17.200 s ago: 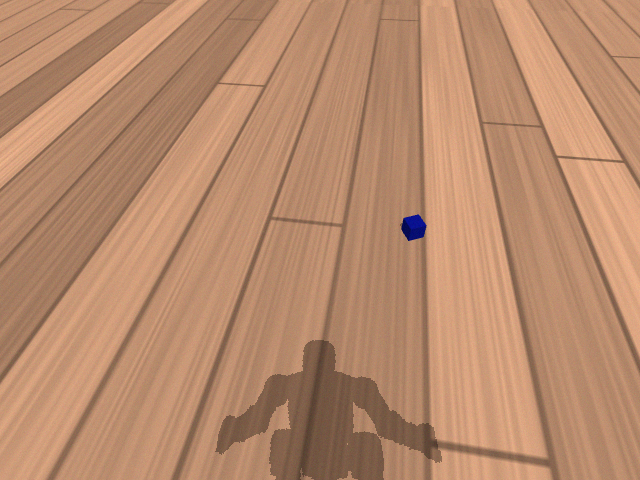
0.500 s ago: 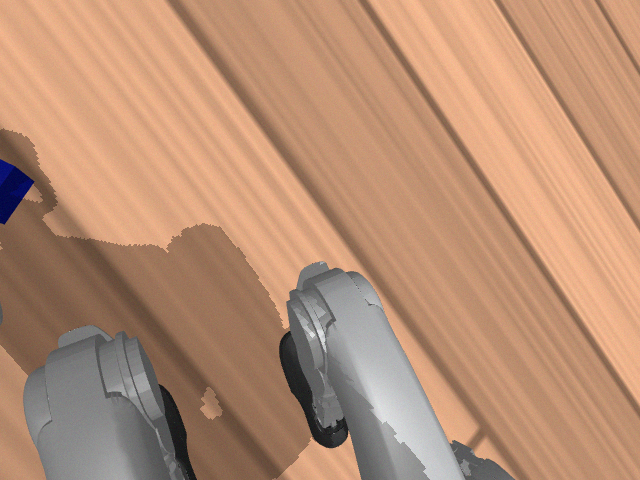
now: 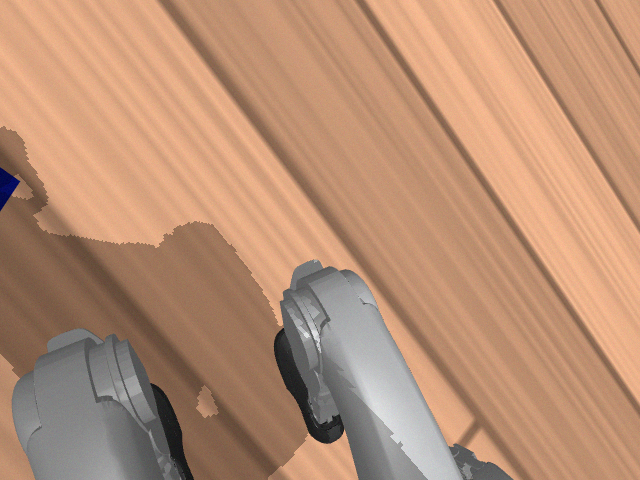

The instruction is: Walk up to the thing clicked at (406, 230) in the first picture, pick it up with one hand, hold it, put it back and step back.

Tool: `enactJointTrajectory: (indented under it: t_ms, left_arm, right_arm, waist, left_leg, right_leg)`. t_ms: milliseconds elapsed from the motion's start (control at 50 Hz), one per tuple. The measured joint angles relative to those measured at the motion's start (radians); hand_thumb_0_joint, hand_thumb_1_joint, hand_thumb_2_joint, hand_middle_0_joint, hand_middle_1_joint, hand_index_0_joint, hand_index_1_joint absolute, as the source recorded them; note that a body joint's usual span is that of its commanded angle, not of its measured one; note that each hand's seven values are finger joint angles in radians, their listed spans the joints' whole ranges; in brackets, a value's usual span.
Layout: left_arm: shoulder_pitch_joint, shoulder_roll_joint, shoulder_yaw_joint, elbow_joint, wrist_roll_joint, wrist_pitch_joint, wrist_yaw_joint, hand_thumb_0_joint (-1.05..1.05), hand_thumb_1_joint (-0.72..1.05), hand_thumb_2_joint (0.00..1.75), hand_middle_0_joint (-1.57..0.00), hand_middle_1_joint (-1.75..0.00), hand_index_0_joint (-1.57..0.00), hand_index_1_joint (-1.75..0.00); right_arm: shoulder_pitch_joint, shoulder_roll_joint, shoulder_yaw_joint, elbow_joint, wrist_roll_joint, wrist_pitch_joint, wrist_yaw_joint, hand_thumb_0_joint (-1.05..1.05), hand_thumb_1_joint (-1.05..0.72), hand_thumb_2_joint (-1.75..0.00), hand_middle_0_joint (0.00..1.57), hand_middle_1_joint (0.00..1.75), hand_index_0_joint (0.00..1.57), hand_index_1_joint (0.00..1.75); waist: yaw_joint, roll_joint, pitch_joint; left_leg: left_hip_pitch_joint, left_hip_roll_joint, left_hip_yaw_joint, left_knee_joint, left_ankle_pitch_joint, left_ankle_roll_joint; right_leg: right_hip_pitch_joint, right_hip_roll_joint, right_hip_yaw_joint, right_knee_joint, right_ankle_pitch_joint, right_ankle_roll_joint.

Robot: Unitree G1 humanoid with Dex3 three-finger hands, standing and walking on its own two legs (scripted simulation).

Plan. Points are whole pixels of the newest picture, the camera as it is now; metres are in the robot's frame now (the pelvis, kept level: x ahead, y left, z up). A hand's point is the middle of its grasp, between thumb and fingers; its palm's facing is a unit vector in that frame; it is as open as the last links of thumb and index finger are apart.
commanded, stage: rise first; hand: left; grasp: from above
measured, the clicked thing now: out of the picture +0.52 +0.32 -0.29
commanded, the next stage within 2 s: approach in 1.52 s
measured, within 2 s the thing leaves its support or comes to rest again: neither
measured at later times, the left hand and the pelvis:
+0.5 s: hand out of the picture +0.48 +0.36 -0.18, palm faces -0.21 -0.35 -0.91, open 13.5 cm; pelvis +0.00 +0.00 +0.00, yaw +0 degrees
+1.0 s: hand out of the picture +0.48 +0.36 -0.19, palm faces -0.22 -0.35 -0.91, open 13.4 cm; pelvis +0.00 +0.00 +0.00, yaw +0 degrees
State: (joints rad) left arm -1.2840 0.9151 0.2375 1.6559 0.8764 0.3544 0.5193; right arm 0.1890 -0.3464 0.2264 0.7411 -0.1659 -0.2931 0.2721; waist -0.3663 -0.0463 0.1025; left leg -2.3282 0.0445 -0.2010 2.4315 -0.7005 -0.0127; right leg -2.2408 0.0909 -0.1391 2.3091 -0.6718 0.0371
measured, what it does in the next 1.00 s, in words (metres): stands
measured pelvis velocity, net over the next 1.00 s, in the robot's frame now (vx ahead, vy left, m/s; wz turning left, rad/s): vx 0.00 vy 0.00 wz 0.00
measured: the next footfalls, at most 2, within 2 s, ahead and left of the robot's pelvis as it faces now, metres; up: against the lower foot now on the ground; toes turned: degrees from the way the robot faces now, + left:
none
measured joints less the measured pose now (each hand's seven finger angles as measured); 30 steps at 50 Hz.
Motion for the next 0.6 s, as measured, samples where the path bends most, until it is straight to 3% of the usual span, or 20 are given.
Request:
enactJointTrajectory:
  t_ms: [600]
  left_arm:
    - [-0.003, 0.005, -0.007, 0.014, 0.002, 0.001, 0.013, 0.00, -0.44, 0.88, -0.23, -0.97, -0.23, -0.97]
  right_arm:
    - [0.011, 0.001, 0.003, 0.003, -0.002, -0.007, 0.010, 0.00, -0.92, -0.91, 0.19, 0.30, 0.20, 0.30]
  waist:
    - [-0.006, -0.004, -0.005]
  left_leg:
    - [0.005, -0.002, -0.001, -0.005, 0.002, 0.004]
  right_leg:
    - [0.011, -0.002, -0.001, -0.009, -0.001, 0.002]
